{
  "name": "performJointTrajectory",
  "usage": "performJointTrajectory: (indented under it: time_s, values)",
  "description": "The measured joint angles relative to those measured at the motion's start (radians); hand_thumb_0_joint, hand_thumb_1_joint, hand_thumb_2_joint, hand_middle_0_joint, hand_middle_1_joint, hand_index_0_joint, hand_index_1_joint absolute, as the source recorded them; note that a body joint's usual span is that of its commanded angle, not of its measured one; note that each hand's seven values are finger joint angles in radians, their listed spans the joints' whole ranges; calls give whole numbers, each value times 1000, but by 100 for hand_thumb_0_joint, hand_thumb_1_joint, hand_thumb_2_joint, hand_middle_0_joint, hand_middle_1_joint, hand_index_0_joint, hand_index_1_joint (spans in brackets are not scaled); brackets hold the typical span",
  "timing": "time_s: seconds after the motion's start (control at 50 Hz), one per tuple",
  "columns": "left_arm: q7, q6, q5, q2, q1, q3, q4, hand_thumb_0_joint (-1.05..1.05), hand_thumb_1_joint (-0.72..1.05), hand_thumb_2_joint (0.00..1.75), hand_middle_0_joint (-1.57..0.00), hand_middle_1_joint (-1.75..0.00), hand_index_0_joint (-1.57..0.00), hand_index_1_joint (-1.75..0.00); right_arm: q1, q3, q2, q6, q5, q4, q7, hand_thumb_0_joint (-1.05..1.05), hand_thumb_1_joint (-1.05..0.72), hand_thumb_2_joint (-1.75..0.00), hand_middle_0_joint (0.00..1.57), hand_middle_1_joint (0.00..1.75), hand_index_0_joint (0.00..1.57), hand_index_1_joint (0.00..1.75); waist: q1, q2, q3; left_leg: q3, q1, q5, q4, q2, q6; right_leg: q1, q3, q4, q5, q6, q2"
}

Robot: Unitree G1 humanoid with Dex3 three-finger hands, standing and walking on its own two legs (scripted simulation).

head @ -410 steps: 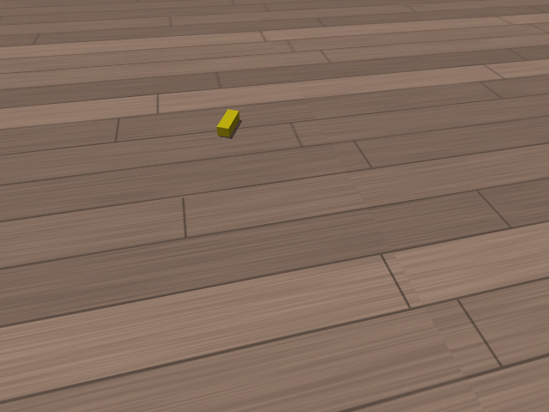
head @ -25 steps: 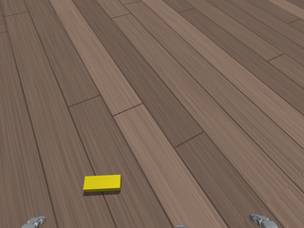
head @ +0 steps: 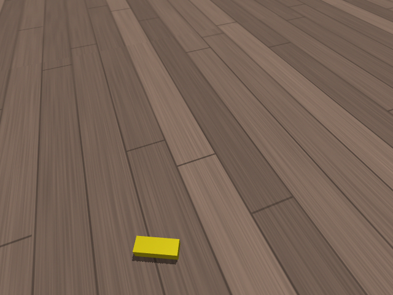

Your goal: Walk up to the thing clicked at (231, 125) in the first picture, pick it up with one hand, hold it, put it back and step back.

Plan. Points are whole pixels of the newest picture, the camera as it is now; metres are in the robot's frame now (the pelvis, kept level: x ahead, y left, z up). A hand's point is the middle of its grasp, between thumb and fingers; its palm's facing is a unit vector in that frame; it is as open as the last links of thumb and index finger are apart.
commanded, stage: walk up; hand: left
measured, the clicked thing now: (157, 247) +0.47 +0.24 -0.75
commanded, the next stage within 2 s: none
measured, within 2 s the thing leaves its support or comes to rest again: neither
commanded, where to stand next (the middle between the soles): +0.09 +0.00 m, yaw -3 degrees
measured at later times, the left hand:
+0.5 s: hand out of the picture +0.10 +0.29 -0.18, palm faces -0.09 -0.93 -0.35, open 7.4 cm
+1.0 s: hand out of the picture +0.11 +0.26 -0.16, palm faces -0.09 -0.95 -0.31, open 7.4 cm
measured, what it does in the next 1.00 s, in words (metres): steps on the spot: left foot, then right foot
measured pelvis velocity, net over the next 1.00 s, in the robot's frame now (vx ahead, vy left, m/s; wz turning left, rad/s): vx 0.00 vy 0.01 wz -0.03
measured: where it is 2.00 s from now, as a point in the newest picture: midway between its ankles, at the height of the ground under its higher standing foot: outside the picture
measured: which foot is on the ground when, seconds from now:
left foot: up 0.00-0.08, down 0.10-0.58, up 0.60-0.80, down 0.82-1.00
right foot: down 0.00-0.12, up 0.14-0.52, down 0.54-0.84, up 0.86-1.00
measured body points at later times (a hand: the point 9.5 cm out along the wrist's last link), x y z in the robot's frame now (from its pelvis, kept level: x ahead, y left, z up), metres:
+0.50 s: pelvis +0.02 +0.03 -0.02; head +0.07 +0.05 +0.43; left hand +0.10 +0.34 -0.15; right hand +0.14 -0.29 -0.11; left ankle +0.06 +0.15 -0.74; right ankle +0.01 -0.11 -0.73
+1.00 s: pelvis +0.00 +0.01 +0.00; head +0.01 +0.04 +0.44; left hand +0.11 +0.31 -0.14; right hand +0.01 -0.31 -0.11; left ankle -0.02 +0.11 -0.74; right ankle +0.03 -0.12 -0.70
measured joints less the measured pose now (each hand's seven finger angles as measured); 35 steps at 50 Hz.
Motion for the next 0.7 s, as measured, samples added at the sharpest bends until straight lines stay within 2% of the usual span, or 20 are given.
performJointTrajectory:
  time_s: [0.04,0.06,0.1,0.12,0.14,0.2,0.3,0.36,0.44,0.48,0.52,0.56,0.58,0.64,0.7]
  values:
    - [-8,12,3,21,13,2,-7,1,89,90,-21,-30,-21,-30,-3,-2,-3,-22,6,-16,1,1,-91,-90,20,30,21,30,2,-15,4,27,8,24,-80,13,2,9,-2,8,-12,11,-10]
    - [-9,21,2,32,18,3,-9,1,89,90,-21,-30,-21,-30,-5,-3,-5,-34,10,-24,-2,1,-91,-90,20,30,21,30,4,-23,5,43,17,72,-129,15,2,6,-1,28,-25,19,-15]
    - [-7,46,-7,51,19,3,-11,1,89,90,-20,-30,-21,-30,-12,-7,-7,-60,16,-39,-21,1,-91,-90,20,30,21,30,3,-39,8,73,49,229,-230,6,-1,-19,4,112,-75,34,-29]
    - [-2,62,-12,61,11,5,-5,1,90,90,-20,-30,-21,-30,-22,-8,4,-70,15,-42,-35,1,-91,-90,20,30,21,30,5,-68,17,89,55,234,-220,-13,4,-39,25,176,-101,25,-50]
    - [4,80,-18,65,0,5,2,1,90,90,-20,-30,-21,-30,-29,-5,14,-75,12,-48,-48,1,-91,-90,20,30,21,30,5,-87,18,98,53,214,-201,-22,10,-68,69,241,-141,19,-44]
    - [15,113,-34,67,-35,-8,15,1,90,90,-20,-30,-21,-30,-44,15,39,-75,13,-64,-64,1,-91,-90,20,30,21,30,-20,-100,6,83,48,184,-185,-19,27,-146,148,424,-240,7,17]
    - [12,114,-45,67,-84,-21,15,1,90,90,-20,-30,-20,-30,-81,42,66,-80,21,-86,-72,1,-90,-90,20,30,21,30,-23,-124,10,94,66,196,-222,-6,31,-230,233,556,-208,12,55]
    - [13,108,-49,59,-105,-30,23,1,90,90,-20,-30,-21,-30,-106,45,66,-76,20,-99,-71,1,-90,-90,20,30,21,30,-29,-120,23,102,65,198,-227,1,31,-235,241,523,-182,26,51]
    - [17,94,-46,44,-124,-44,31,1,90,90,-20,-30,-21,-30,-138,40,48,-59,22,-123,-68,1,-90,-90,20,30,21,30,-35,-91,49,119,38,182,-189,15,29,-213,185,409,-171,41,31]
    - [17,90,-40,39,-133,-46,32,1,90,90,-20,-30,-21,-30,-147,37,37,-49,26,-134,-68,1,-90,-90,20,30,21,30,-37,-72,62,125,14,168,-152,23,24,-191,148,345,-156,38,30]
    - [16,86,-31,38,-138,-43,29,1,90,90,-20,-30,-21,-30,-148,36,25,-39,32,-140,-68,1,-90,-90,20,30,21,30,-34,-57,66,133,-15,146,-103,30,15,-151,118,243,-97,25,34]
    - [15,86,-17,24,-150,-34,30,1,90,90,-20,-30,-21,-30,-152,30,8,-28,43,-134,-72,1,-90,-90,20,30,21,30,-37,-10,82,119,-39,126,-51,58,5,-136,97,215,-66,20,60]
    - [11,88,-10,19,-153,-31,23,1,90,90,-20,-30,-21,-30,-148,27,5,-22,49,-129,-78,1,-90,-90,20,30,21,30,-43,8,88,103,-51,132,-31,62,14,-137,86,220,-70,16,68]
    - [1,97,1,27,-155,-25,-16,1,90,90,-20,-30,-21,-30,-128,29,20,-12,53,-104,-96,1,-90,-90,20,30,21,30,-27,-24,89,81,-83,-68,102,0,35,-160,108,249,-80,1,41]
    - [3,102,6,25,-161,-24,-48,1,90,90,-20,-30,-21,-30,-98,32,24,-19,55,-89,-97,1,-90,-90,20,30,21,30,-22,-40,79,64,-88,-92,184,-41,37,-175,117,229,-58,-3,30]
